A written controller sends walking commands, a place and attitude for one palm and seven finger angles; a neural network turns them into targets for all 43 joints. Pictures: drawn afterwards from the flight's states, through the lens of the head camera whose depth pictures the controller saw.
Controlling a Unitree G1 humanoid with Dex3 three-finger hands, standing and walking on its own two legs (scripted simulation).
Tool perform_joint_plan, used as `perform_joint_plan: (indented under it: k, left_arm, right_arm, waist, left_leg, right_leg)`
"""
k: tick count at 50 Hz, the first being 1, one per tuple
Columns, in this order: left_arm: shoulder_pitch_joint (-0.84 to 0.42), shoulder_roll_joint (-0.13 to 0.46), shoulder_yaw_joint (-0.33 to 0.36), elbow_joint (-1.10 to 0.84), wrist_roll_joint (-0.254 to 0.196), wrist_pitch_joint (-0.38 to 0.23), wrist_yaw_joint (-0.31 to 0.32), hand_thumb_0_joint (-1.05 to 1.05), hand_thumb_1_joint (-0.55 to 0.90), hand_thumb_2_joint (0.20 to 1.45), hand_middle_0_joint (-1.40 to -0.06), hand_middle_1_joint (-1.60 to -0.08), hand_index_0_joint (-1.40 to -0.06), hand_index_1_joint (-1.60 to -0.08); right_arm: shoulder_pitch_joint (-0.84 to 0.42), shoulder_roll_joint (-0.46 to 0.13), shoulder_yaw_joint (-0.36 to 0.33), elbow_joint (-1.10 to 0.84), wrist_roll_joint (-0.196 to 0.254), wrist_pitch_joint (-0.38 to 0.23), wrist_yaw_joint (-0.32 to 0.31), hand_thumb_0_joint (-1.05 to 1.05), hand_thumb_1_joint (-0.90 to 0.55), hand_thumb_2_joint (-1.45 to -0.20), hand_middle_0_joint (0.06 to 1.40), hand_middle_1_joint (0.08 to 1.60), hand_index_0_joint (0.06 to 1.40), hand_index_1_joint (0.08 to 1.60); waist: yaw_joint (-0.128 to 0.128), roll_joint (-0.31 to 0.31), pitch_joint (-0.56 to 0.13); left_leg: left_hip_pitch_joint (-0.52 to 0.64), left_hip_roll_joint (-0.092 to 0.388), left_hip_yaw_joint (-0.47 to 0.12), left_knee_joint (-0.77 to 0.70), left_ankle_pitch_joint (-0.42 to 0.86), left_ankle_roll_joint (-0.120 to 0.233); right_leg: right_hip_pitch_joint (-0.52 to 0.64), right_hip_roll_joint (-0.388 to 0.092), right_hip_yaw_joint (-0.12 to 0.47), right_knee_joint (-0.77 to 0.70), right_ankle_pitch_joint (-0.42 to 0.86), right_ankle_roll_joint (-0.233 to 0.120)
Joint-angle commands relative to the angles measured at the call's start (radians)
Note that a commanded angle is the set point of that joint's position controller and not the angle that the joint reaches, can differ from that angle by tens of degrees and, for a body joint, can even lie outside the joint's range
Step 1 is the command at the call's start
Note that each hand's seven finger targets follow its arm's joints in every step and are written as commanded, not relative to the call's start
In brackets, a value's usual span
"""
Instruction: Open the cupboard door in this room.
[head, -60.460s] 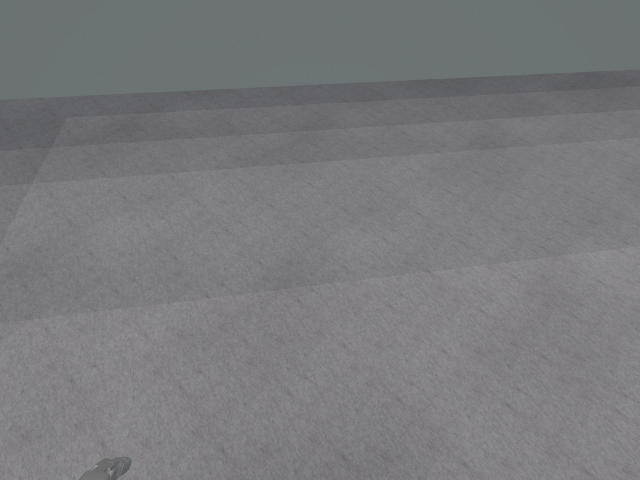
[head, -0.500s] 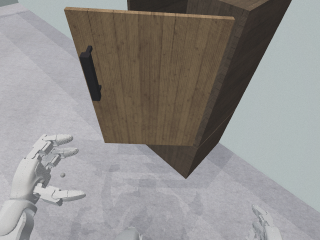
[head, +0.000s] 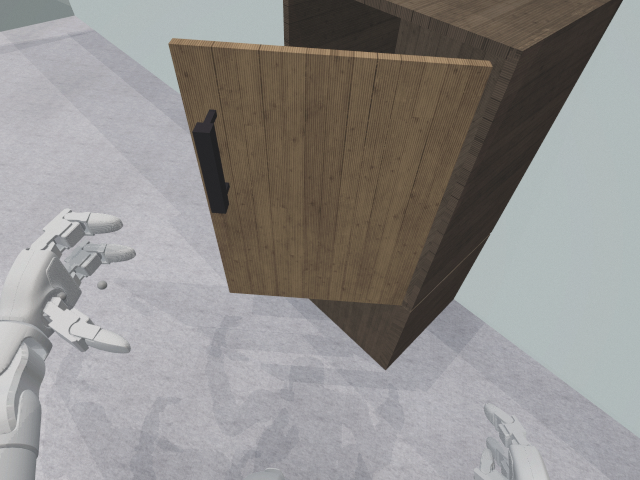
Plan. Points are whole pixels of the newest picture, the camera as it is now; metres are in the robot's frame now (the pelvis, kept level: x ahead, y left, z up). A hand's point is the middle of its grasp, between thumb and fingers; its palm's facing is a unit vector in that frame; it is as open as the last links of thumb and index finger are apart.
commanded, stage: raise the hand with hooked fingers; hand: left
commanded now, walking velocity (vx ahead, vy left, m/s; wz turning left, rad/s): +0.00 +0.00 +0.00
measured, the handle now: (216, 163) +0.54 +0.21 +0.08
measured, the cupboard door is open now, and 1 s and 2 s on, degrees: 43 43 43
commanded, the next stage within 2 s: move the hooked fingers beside the handle in 0.48 s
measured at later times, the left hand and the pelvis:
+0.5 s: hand (132, 284) +0.30 +0.25 +0.10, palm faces +0.03 -1.00 -0.04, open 14.0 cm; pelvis +0.01 -0.02 +0.00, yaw -1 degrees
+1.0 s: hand (153, 245) +0.36 +0.24 +0.10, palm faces +0.03 -1.00 -0.01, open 14.0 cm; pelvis +0.01 -0.03 +0.00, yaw -2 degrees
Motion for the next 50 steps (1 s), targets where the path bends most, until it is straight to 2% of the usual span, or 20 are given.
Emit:
perform_joint_plan:
  k: [1, 3, 5, 7, 9, 12, 15, 20, 22, 24, 28, 29, 32, 35, 40, 41, 42, 45, 47, 50]
  left_arm:
    - [-0.210, 0.218, 0.065, -0.127, -0.034, -0.010, -0.040, 0.000, -0.500, 0.300, -0.300, -1.200, -0.300, -1.200]
    - [-0.187, 0.215, 0.070, -0.112, -0.043, -0.010, -0.045, 0.000, -0.500, 0.300, -0.300, -1.200, -0.300, -1.200]
    - [-0.196, 0.233, 0.090, -0.140, -0.045, -0.025, -0.038, 0.000, -0.500, 0.300, -0.300, -1.200, -0.300, -1.200]
    - [-0.203, 0.259, 0.112, -0.180, -0.041, -0.053, -0.021, 0.000, -0.500, 0.300, -0.300, -1.200, -0.300, -1.200]
    - [-0.216, 0.264, 0.122, -0.219, -0.035, -0.080, -0.004, 0.000, -0.500, 0.300, -0.300, -1.200, -0.300, -1.200]
    - [-0.208, 0.272, 0.137, -0.210, -0.036, -0.100, 0.009, 0.000, -0.500, 0.300, -0.300, -1.200, -0.300, -1.200]
    - [-0.212, 0.251, 0.121, -0.183, -0.036, -0.097, 0.000, 0.000, -0.500, 0.300, -0.300, -1.200, -0.300, -1.200]
    - [-0.209, 0.238, 0.099, -0.145, -0.039, -0.078, -0.023, 0.000, -0.500, 0.300, -0.300, -1.200, -0.300, -1.200]
    - [-0.204, 0.241, 0.097, -0.136, -0.044, -0.077, -0.030, 0.000, -0.500, 0.300, -0.300, -1.200, -0.300, -1.200]
    - [-0.212, 0.241, 0.100, -0.140, -0.045, -0.079, -0.030, 0.000, -0.500, 0.300, -0.300, -1.200, -0.300, -1.200]
    - [-0.214, 0.247, 0.118, -0.118, -0.054, -0.090, -0.023, 0.000, -0.500, 0.300, -0.300, -1.200, -0.300, -1.200]
    - [-0.223, 0.239, 0.109, -0.116, -0.053, -0.092, -0.023, 0.000, -0.500, 0.300, -0.300, -1.200, -0.300, -1.200]
    - [-0.358, 0.291, 0.117, -0.074, -0.034, -0.102, -0.017, 0.000, -0.500, 0.300, -0.300, -1.200, -0.300, -1.200]
    - [-0.462, 0.271, 0.076, -0.044, -0.015, -0.115, -0.021, 0.000, -0.500, 0.300, -0.300, -1.200, -0.300, -1.200]
    - [-0.455, 0.287, 0.087, 0.013, -0.012, -0.133, -0.034, 0.000, -0.500, 0.300, -0.300, -1.200, -0.300, -1.200]
    - [-0.451, 0.297, 0.092, 0.042, -0.011, -0.127, -0.037, 0.000, -0.500, 0.300, -0.300, -1.200, -0.300, -1.200]
    - [-0.452, 0.327, 0.116, 0.085, -0.011, -0.123, -0.037, 0.000, -0.500, 0.300, -0.300, -1.200, -0.300, -1.200]
    - [-0.455, 0.323, 0.120, 0.159, -0.011, -0.099, -0.040, 0.000, -0.500, 0.300, -0.300, -1.200, -0.300, -1.200]
    - [-0.454, 0.366, 0.156, 0.174, -0.007, -0.099, -0.038, 0.000, -0.500, 0.300, -0.300, -1.200, -0.300, -1.200]
    - [-0.491, 0.336, 0.124, 0.115, 0.004, -0.123, -0.033, 0.000, -0.500, 0.300, -0.300, -1.200, -0.300, -1.200]
  right_arm:
    - [-0.049, -0.161, -0.078, -0.150, 0.013, -0.053, -0.015, 0.000, -0.900, -0.900, 0.200, 0.300, 0.200, 0.300]
    - [-0.044, -0.163, -0.080, -0.153, 0.012, -0.052, -0.009, 0.000, -0.900, -0.900, 0.200, 0.300, 0.200, 0.300]
    - [-0.042, -0.165, -0.085, -0.157, 0.009, -0.052, -0.004, 0.000, -0.900, -0.900, 0.200, 0.300, 0.200, 0.300]
    - [-0.036, -0.164, -0.088, -0.154, 0.004, -0.053, 0.001, 0.000, -0.900, -0.900, 0.200, 0.300, 0.200, 0.300]
    - [-0.035, -0.160, -0.089, -0.155, 0.002, -0.055, 0.006, 0.000, -0.900, -0.900, 0.200, 0.300, 0.200, 0.300]
    - [-0.025, -0.160, -0.092, -0.140, 0.000, -0.049, 0.005, 0.000, -0.900, -0.900, 0.200, 0.300, 0.200, 0.300]
    - [-0.031, -0.156, -0.092, -0.135, 0.005, -0.047, 0.003, 0.000, -0.900, -0.900, 0.200, 0.300, 0.200, 0.300]
    - [-0.032, -0.158, -0.093, -0.130, 0.010, -0.041, -0.002, 0.000, -0.900, -0.900, 0.200, 0.300, 0.200, 0.300]
    - [-0.030, -0.160, -0.095, -0.130, 0.010, -0.038, -0.003, 0.000, -0.900, -0.900, 0.200, 0.300, 0.200, 0.300]
    - [-0.036, -0.157, -0.094, -0.135, 0.011, -0.037, -0.003, 0.000, -0.900, -0.900, 0.200, 0.300, 0.200, 0.300]
    - [-0.039, -0.157, -0.093, -0.134, 0.010, -0.035, -0.002, 0.000, -0.900, -0.900, 0.200, 0.300, 0.200, 0.300]
    - [-0.043, -0.156, -0.093, -0.134, 0.011, -0.034, -0.003, 0.000, -0.900, -0.900, 0.200, 0.300, 0.200, 0.300]
    - [-0.028, -0.162, -0.090, -0.112, 0.011, -0.025, -0.009, 0.000, -0.900, -0.900, 0.200, 0.300, 0.200, 0.300]
    - [-0.028, -0.158, -0.088, -0.105, 0.012, -0.026, -0.015, 0.000, -0.900, -0.900, 0.200, 0.300, 0.200, 0.300]
    - [-0.013, -0.161, -0.092, -0.098, 0.009, -0.023, -0.012, 0.000, -0.900, -0.900, 0.200, 0.300, 0.200, 0.300]
    - [-0.014, -0.164, -0.091, -0.097, 0.010, -0.019, -0.010, 0.000, -0.900, -0.900, 0.200, 0.300, 0.200, 0.300]
    - [0.000, -0.170, -0.092, -0.086, 0.010, -0.010, -0.010, 0.000, -0.900, -0.900, 0.200, 0.300, 0.200, 0.300]
    - [0.002, -0.174, -0.093, -0.097, 0.014, 0.002, -0.004, 0.000, -0.900, -0.900, 0.200, 0.300, 0.200, 0.300]
    - [0.015, -0.177, -0.098, -0.100, 0.011, 0.012, -0.001, 0.000, -0.900, -0.900, 0.200, 0.300, 0.200, 0.300]
    - [0.020, -0.171, -0.101, -0.115, 0.009, 0.020, 0.009, 0.000, -0.900, -0.900, 0.200, 0.300, 0.200, 0.300]
  waist:
    - [-0.010, 0.075, -0.180]
    - [-0.006, 0.042, -0.174]
    - [-0.002, 0.048, -0.192]
    - [0.003, 0.058, -0.220]
    - [0.003, 0.112, -0.242]
    - [-0.003, 0.068, -0.231]
    - [-0.011, 0.104, -0.209]
    - [-0.016, 0.080, -0.199]
    - [-0.016, 0.044, -0.193]
    - [-0.014, 0.064, -0.206]
    - [-0.013, 0.013, -0.196]
    - [-0.015, 0.019, -0.185]
    - [-0.036, 0.032, -0.162]
    - [-0.050, 0.084, -0.194]
    - [-0.031, 0.075, -0.272]
    - [-0.030, 0.076, -0.261]
    - [-0.032, 0.024, -0.247]
    - [-0.026, 0.006, -0.217]
    - [-0.014, 0.006, -0.235]
    - [-0.019, 0.075, -0.280]
  left_leg:
    - [0.325, 0.020, -0.098, -0.168, 0.000, -0.021]
    - [0.313, 0.014, -0.084, -0.160, 0.026, -0.017]
    - [0.319, 0.013, -0.081, -0.155, 0.040, -0.017]
    - [0.341, 0.013, -0.077, -0.147, 0.083, -0.016]
    - [0.364, 0.014, -0.073, -0.147, 0.094, -0.019]
    - [0.345, 0.013, -0.059, -0.135, 0.107, -0.012]
    - [0.338, 0.008, -0.045, -0.129, 0.103, -0.010]
    - [0.313, 0.003, -0.032, -0.115, 0.109, -0.005]
    - [0.305, 0.005, -0.027, -0.107, 0.117, -0.002]
    - [0.312, 0.002, -0.026, -0.107, 0.122, -0.003]
    - [0.287, -0.001, -0.020, -0.099, 0.111, -0.001]
    - [0.285, 0.000, -0.018, -0.099, 0.105, -0.001]
    - [0.264, 0.002, -0.019, -0.091, 0.070, -0.002]
    - [0.292, 0.000, -0.022, -0.092, 0.053, -0.001]
    - [0.313, 0.000, -0.024, -0.078, 0.115, 0.001]
    - [0.297, -0.001, -0.022, -0.078, 0.111, 0.000]
    - [0.275, 0.004, -0.022, -0.075, 0.112, 0.001]
    - [0.238, 0.000, -0.017, -0.080, 0.102, 0.000]
    - [0.233, 0.000, -0.011, -0.071, 0.132, 0.001]
    - [0.283, 0.001, -0.012, -0.072, 0.170, 0.000]
  right_leg:
    - [-0.168, 0.033, -0.017, -0.126, 0.115, -0.033]
    - [-0.158, 0.034, -0.016, -0.134, 0.133, -0.033]
    - [-0.156, 0.034, -0.014, -0.128, 0.139, -0.032]
    - [-0.135, 0.035, -0.010, -0.124, 0.164, -0.036]
    - [-0.141, 0.035, -0.008, -0.118, 0.164, -0.035]
    - [-0.125, 0.034, 0.000, -0.125, 0.182, -0.032]
    - [-0.139, 0.030, 0.007, -0.130, 0.193, -0.027]
    - [-0.134, 0.024, 0.019, -0.138, 0.219, -0.020]
    - [-0.124, 0.022, 0.026, -0.141, 0.234, -0.017]
    - [-0.128, 0.022, 0.026, -0.136, 0.242, -0.016]
    - [-0.123, 0.019, 0.040, -0.140, 0.245, -0.007]
    - [-0.134, 0.018, 0.040, -0.140, 0.239, -0.006]
    - [-0.155, 0.013, 0.054, -0.145, 0.190, -0.006]
    - [-0.175, 0.013, 0.053, -0.143, 0.161, -0.010]
    - [-0.137, 0.013, 0.051, -0.121, 0.236, -0.015]
    - [-0.139, 0.013, 0.053, -0.121, 0.237, -0.014]
    - [-0.128, 0.012, 0.054, -0.122, 0.244, -0.013]
    - [-0.146, 0.012, 0.052, -0.119, 0.248, -0.008]
    - [-0.123, 0.010, 0.057, -0.109, 0.286, -0.010]
    - [-0.140, 0.020, 0.042, -0.093, 0.307, -0.017]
